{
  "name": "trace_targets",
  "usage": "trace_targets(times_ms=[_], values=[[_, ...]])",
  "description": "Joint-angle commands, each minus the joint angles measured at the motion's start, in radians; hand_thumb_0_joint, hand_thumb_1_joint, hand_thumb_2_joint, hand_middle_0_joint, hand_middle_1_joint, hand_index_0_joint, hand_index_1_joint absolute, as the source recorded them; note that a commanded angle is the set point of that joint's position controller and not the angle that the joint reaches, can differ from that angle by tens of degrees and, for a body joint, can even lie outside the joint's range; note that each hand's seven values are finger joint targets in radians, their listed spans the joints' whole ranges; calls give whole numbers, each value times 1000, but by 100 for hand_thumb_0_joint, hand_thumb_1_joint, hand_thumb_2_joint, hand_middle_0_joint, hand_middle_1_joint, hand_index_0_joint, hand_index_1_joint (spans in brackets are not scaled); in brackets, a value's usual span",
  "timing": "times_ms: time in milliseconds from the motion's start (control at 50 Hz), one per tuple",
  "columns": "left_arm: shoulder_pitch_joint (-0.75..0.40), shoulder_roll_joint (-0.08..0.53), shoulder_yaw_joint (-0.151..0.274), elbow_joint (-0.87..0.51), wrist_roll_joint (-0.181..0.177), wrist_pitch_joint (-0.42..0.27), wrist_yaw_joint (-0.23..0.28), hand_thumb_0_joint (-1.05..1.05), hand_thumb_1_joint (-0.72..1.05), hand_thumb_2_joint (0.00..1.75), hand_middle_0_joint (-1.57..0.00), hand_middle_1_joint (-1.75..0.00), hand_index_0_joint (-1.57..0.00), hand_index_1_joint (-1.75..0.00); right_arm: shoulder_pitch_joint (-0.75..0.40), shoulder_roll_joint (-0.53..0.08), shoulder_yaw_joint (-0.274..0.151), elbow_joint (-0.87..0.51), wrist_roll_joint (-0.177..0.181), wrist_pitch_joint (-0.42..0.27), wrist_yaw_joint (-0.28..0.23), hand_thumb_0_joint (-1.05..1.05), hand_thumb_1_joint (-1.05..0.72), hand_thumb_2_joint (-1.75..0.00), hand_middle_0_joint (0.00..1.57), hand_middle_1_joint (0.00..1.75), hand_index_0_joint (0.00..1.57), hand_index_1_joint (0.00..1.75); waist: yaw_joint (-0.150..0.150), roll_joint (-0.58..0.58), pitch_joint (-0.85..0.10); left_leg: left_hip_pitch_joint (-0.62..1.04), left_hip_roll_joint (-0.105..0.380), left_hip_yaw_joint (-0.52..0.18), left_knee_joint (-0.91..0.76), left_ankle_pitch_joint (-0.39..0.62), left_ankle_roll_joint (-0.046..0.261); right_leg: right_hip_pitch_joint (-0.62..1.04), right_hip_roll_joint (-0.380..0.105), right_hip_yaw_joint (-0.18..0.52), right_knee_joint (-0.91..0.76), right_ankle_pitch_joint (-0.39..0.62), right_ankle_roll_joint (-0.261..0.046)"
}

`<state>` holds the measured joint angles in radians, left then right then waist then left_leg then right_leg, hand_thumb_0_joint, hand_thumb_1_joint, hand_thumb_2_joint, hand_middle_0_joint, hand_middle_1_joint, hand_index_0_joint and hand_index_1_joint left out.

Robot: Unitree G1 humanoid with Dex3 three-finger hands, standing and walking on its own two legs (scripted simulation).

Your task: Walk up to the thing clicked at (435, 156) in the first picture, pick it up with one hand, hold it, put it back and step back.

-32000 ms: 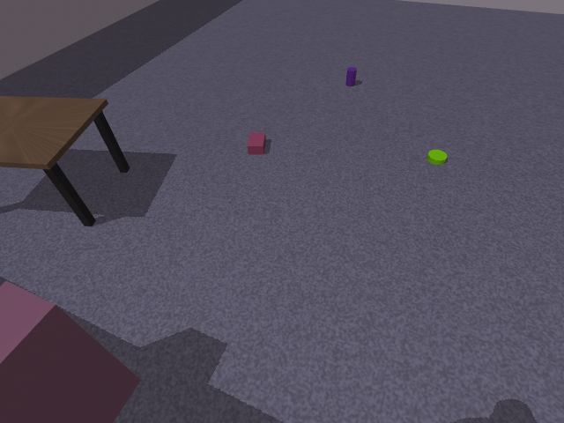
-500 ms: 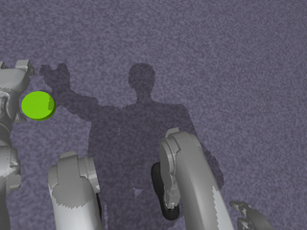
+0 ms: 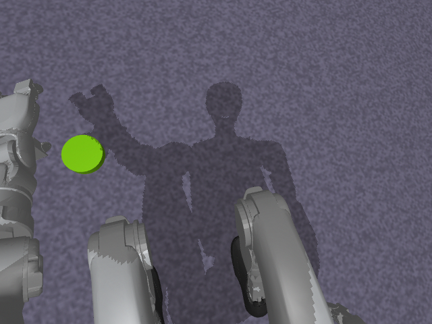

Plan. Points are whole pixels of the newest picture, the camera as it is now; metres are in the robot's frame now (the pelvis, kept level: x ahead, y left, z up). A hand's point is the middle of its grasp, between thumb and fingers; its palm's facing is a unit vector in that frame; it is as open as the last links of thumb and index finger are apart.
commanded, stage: home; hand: left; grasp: from above
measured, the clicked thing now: (84, 154) +0.50 +0.27 -0.34
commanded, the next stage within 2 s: none
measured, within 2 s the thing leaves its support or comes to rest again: neither
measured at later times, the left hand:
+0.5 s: hand out of the picture +0.28 +0.23 +0.08, palm faces -0.06 -0.87 -0.49, open 7.4 cm
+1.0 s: hand out of the picture +0.22 +0.20 +0.29, palm faces +0.20 -0.95 -0.23, open 7.4 cm
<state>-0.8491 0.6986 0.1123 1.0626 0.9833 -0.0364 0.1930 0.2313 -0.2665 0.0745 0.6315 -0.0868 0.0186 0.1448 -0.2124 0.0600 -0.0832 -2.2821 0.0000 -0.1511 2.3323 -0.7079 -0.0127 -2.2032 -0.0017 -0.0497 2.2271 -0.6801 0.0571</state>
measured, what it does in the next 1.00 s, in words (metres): rises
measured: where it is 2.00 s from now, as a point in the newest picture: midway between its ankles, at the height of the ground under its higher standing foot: (204, 305)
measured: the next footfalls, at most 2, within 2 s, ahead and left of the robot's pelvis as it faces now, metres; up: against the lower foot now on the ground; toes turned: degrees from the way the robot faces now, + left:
none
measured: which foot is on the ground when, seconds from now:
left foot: down 0.00-1.00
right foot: down 0.00-1.00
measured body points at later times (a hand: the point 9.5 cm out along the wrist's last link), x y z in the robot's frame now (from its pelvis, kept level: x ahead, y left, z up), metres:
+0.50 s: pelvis +0.00 -0.01 +0.18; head +0.14 +0.03 +0.61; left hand +0.28 +0.28 +0.11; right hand +0.23 -0.24 +0.09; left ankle +0.06 +0.13 -0.32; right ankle +0.10 -0.14 -0.32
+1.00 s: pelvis +0.06 +0.00 +0.34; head +0.10 +0.01 +0.79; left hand +0.21 +0.25 +0.31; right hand +0.24 -0.23 +0.27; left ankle +0.06 +0.13 -0.32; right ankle +0.10 -0.14 -0.32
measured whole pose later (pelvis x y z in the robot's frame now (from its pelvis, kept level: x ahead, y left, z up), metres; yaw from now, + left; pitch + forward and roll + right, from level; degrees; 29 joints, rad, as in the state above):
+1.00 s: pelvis +0.06 +0.00 +0.34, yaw +8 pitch +14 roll -3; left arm 0.44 0.22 0.05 -0.09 -0.07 0.45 0.07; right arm 0.30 -0.22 0.03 0.53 0.04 -0.17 -0.18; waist -0.07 0.06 -0.18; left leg -0.83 0.05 -0.07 1.09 -0.50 -0.03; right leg -0.78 -0.01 -0.06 1.02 -0.47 0.02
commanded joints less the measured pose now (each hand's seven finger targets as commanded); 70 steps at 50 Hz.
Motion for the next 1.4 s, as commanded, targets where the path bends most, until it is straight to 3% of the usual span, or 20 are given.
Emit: trace_targets(times_ms=[0,60,100,120,160,240,300,460,520,660,760,780,900,980,1140,1280,1380], values=[[-32,179,47,-348,-202,70,-106,0,76,89,-20,-33,-20,-33,175,-276,-139,-55,41,22,-31,0,-90,-90,20,30,20,30,57,199,-781,632,-10,97,-385,283,36,483,32,-75,-308,272,-103],[82,74,-14,-487,-322,89,-171,0,90,90,-20,-30,-20,-30,129,-249,-145,-75,60,18,-54,0,-90,-90,20,30,20,30,52,90,-720,622,-5,90,-439,222,48,548,32,-61,-391,240,-96],[139,14,-43,-595,-398,90,-193,0,90,90,-20,-30,-20,-30,105,-221,-151,-86,71,5,-65,0,-90,-90,20,30,20,30,58,69,-706,667,1,87,-487,218,47,590,27,-50,-435,245,-90],[139,36,-12,-670,-432,88,-193,0,90,90,-20,-30,-20,-30,94,-224,-158,-96,74,-2,-74,0,-90,-90,20,30,20,30,73,77,-727,697,1,87,-503,212,46,610,23,-46,-456,235,-90],[174,16,-8,-748,-497,91,-189,0,90,90,-20,-30,-20,-30,62,-217,-164,-114,80,-14,-88,0,-90,-90,20,30,20,30,81,80,-713,741,3,81,-547,178,41,627,18,-42,-496,205,-91],[303,-37,0,-786,-574,108,-150,0,90,90,-20,-30,-20,-30,-2,-187,-159,-133,93,-43,-118,0,-90,-90,20,30,20,30,107,86,-612,807,6,75,-666,64,37,662,14,-23,-593,100,-91],[392,-73,0,-869,-632,149,-129,0,90,90,-20,-30,-20,-30,-35,-173,-159,-155,106,-66,-139,0,-90,-90,20,30,20,30,122,119,-632,920,10,73,-766,34,34,751,13,-6,-669,85,-85],[630,-191,-16,-978,-834,269,-108,0,90,90,-20,-30,-20,-30,-111,-138,-127,-189,126,-118,-195,0,-90,-90,20,30,20,30,118,63,-513,1087,9,54,-957,13,35,934,9,19,-866,63,-75],[704,-211,-9,-1031,-893,309,-104,0,90,90,-20,-30,-20,-30,-111,-124,-116,-196,131,-134,-214,0,-90,-90,20,30,20,30,121,67,-481,1165,10,51,-1028,37,33,1012,9,21,-936,86,-74],[925,-302,11,-1107,-1008,395,-95,0,90,90,-20,-30,-20,-30,-62,-87,-85,-203,138,-174,-267,0,-90,-90,20,30,20,30,126,19,-408,1333,11,62,-1174,225,28,1250,14,15,-1110,238,-70],[1052,-340,17,-1176,-1040,419,-103,0,90,90,-20,-30,-20,-30,-28,-74,-79,-211,131,-210,-305,0,-90,-90,20,30,20,30,133,30,-342,1456,13,65,-1284,297,22,1365,15,9,-1211,299,-67],[1087,-339,22,-1204,-1045,425,-105,0,90,90,-20,-30,-20,-30,-21,-69,-79,-219,129,-215,-310,0,-90,-90,20,30,20,30,145,46,-334,1489,12,69,-1308,312,21,1397,15,8,-1237,312,-66],[1235,-367,-3,-1344,-1049,446,-116,0,90,90,-20,-30,-20,-30,10,-58,-84,-250,118,-246,-334,0,-90,-90,20,30,20,30,152,38,-280,1609,4,99,-1405,407,20,1531,23,-6,-1357,387,-62],[1335,-392,-19,-1364,-1048,457,-128,0,90,90,-20,-30,-20,-30,12,-54,-80,-259,113,-262,-344,0,-90,-90,20,30,20,30,159,1,-199,1645,5,93,-1456,425,20,1557,30,-21,-1402,397,-60],[1338,-389,-26,-1388,-1040,459,-164,0,90,90,-20,-30,-20,-30,0,-67,-94,-266,100,-298,-350,0,-90,-90,20,30,20,30,146,-65,-142,1670,-7,119,-1474,421,33,1587,22,-25,-1455,392,-45],[1309,-372,-13,-1390,-1023,441,-169,0,90,90,-20,-30,-20,-30,-9,-72,-96,-256,91,-317,-343,0,-90,-90,20,30,20,30,161,-16,-164,1694,-8,119,-1480,431,26,1604,17,-24,-1439,402,-50],[1318,-373,-19,-1394,-1019,437,-167,0,90,90,-20,-30,-20,-30,-11,-76,-99,-245,88,-317,-338,0,-90,-90,20,30,20,30,168,32,-187,1727,2,105,-1491,493,12,1614,24,-32,-1413,441,-59]])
